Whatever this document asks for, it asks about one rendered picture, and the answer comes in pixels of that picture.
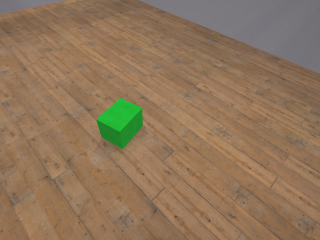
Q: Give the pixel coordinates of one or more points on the carton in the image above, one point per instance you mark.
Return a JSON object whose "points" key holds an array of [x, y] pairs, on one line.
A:
{"points": [[120, 122]]}

